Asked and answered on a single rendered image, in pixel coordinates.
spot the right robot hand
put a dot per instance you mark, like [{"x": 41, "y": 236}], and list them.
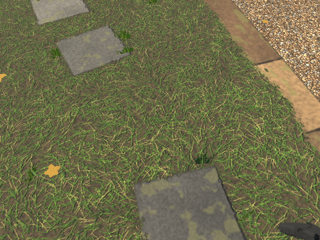
[{"x": 305, "y": 231}]

